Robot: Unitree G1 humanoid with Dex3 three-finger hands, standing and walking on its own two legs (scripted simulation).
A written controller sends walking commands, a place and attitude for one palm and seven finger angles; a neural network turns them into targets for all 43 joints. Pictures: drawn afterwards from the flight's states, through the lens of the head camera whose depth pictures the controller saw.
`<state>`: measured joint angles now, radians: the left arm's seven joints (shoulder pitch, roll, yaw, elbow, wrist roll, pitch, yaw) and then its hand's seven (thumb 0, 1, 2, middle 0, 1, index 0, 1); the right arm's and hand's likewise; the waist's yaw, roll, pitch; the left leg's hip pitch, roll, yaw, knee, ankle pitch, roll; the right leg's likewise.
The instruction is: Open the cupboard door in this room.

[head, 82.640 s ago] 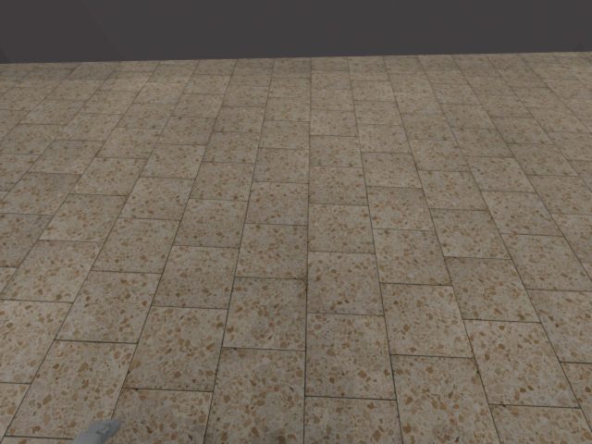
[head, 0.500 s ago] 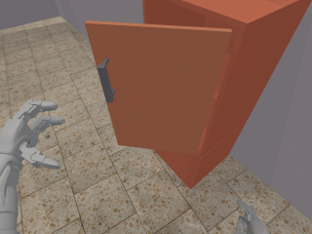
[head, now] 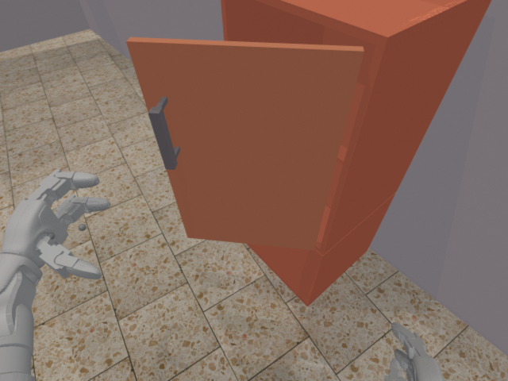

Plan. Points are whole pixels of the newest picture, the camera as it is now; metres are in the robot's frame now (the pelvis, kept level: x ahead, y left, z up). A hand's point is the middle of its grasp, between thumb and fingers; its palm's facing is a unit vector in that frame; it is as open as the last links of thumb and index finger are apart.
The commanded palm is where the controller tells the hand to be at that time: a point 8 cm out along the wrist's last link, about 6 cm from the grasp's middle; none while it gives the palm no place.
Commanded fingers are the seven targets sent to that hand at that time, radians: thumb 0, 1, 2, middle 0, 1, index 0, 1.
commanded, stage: move the hooked fingers beside the handle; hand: left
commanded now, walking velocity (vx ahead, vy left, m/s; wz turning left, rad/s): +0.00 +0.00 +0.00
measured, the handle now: (167, 134) +0.54 +0.22 +0.10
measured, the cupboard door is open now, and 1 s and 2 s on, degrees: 43 43 43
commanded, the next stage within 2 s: none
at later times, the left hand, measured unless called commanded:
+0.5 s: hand (97, 200) +0.34 +0.27 +0.12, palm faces -0.01 -1.00 -0.02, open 14.0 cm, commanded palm +0.32 +0.32 +0.12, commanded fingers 0.00 -0.50 0.30 -0.30 -1.20 -0.30 -1.20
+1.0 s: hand (107, 175) +0.40 +0.28 +0.11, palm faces +0.00 -1.00 -0.01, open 14.0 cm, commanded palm +0.38 +0.33 +0.11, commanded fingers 0.00 -0.50 0.30 -0.30 -1.20 -0.30 -1.20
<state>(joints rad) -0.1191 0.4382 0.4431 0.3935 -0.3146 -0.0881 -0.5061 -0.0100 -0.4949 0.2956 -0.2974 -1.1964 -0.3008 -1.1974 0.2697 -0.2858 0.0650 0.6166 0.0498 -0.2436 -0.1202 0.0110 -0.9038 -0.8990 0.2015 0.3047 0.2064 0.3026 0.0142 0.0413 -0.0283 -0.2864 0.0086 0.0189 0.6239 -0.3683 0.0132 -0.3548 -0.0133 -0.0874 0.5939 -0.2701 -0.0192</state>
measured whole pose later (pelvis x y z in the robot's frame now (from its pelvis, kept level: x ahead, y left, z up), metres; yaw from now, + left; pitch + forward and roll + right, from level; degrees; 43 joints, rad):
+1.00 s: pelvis +0.00 +0.01 -0.01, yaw -1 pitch +9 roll -1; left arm -0.55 0.57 0.49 0.90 -0.23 -0.21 -0.53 -0.01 -0.49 0.30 -0.30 -1.20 -0.30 -1.20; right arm 0.35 -0.30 0.06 0.63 0.04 -0.13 -0.09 0.01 -0.90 -0.90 0.20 0.30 0.21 0.30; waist -0.06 0.01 -0.05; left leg -0.45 0.01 0.04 0.69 -0.39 0.03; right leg -0.51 -0.01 -0.07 0.64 -0.28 -0.01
